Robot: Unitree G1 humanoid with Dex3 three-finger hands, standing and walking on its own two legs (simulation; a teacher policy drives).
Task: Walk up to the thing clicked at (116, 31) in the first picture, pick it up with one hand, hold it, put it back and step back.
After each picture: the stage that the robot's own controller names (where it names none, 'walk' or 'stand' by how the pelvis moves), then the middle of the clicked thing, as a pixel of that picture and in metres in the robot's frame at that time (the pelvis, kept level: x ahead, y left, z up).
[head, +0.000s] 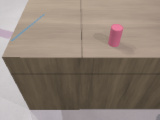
stand; (115, 35) +0.74 -0.19 -0.07
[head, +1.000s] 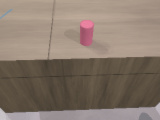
walk; (86, 33) +0.67 +0.00 -0.04
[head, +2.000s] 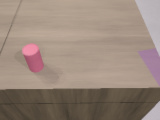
stand; (33, 58) +0.50 +0.24 -0.04
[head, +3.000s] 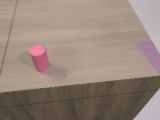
stand; (40, 58) +0.52 +0.18 -0.06
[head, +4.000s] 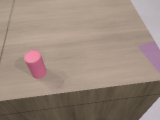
stand; (36, 64) +0.48 +0.20 -0.05
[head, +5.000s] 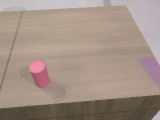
stand; (40, 74) +0.47 +0.20 -0.08
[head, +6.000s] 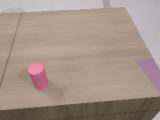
stand; (38, 76) +0.46 +0.20 -0.08
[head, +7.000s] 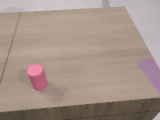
stand; (37, 77) +0.45 +0.20 -0.08
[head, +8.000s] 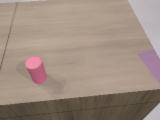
rise first; (36, 70) +0.47 +0.20 -0.07
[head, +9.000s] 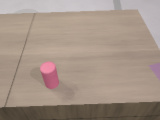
rise first; (50, 75) +0.46 +0.18 -0.07
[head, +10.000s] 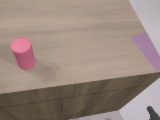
go down; (24, 54) +0.49 +0.17 -0.03
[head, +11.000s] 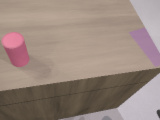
go down; (16, 50) +0.49 +0.18 -0.01
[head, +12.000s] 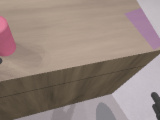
close in; (0, 37) +0.50 +0.18 +0.03
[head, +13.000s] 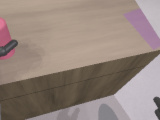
lift; out of the picture +0.50 +0.18 +0.03
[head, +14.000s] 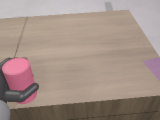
lift; (21, 81) +0.30 +0.18 +0.15
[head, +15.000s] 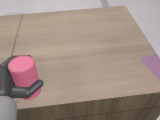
hold; (26, 78) +0.32 +0.17 +0.13
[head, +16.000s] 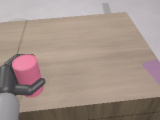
hold; (29, 76) +0.33 +0.17 +0.13
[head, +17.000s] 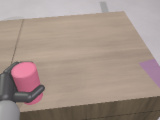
hold; (28, 83) +0.32 +0.17 +0.11
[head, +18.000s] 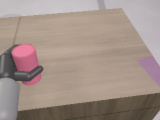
crouch; (27, 65) +0.38 +0.17 +0.12
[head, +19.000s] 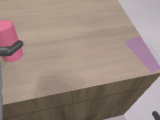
lower; (7, 41) +0.48 +0.19 +0.09
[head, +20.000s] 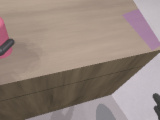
lower; out of the picture +0.50 +0.19 +0.03
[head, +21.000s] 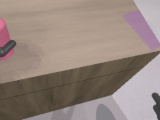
lower; out of the picture +0.50 +0.18 +0.03
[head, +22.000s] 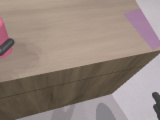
lower; out of the picture +0.50 +0.19 +0.03
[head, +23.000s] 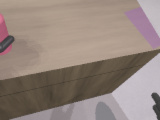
lower; out of the picture +0.51 +0.19 +0.04
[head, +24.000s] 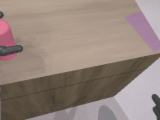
open; (2, 41) +0.50 +0.18 +0.03
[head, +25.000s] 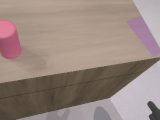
sink last; (7, 40) +0.49 +0.18 +0.01
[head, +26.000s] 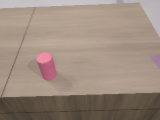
sink last; (47, 66) +0.49 +0.19 -0.02
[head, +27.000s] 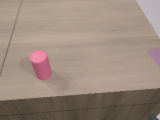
stand; (41, 65) +0.47 +0.18 -0.02
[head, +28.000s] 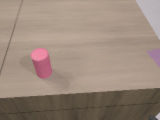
stand; (42, 63) +0.47 +0.17 -0.01
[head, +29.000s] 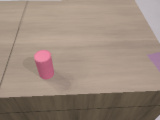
stand; (44, 65) +0.48 +0.17 -0.03
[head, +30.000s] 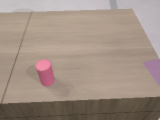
stand; (45, 73) +0.49 +0.18 -0.08
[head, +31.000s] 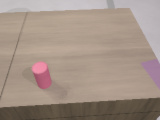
stand; (42, 75) +0.47 +0.19 -0.08
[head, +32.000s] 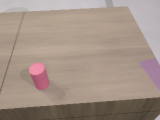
stand; (39, 76) +0.46 +0.20 -0.08
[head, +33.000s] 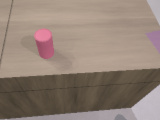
walk; (45, 44) +0.53 +0.15 -0.05
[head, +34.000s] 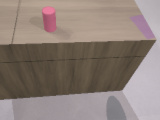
walk; (49, 19) +0.75 +0.18 -0.07
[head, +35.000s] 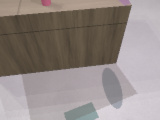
stand; out of the picture +1.09 +0.27 -0.05
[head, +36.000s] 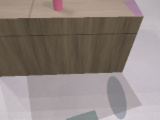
stand; (57, 1) +1.07 +0.17 -0.06
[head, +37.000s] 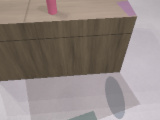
stand; (51, 4) +1.07 +0.20 -0.08
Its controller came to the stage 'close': yes
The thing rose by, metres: 0.21
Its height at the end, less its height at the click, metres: +0.00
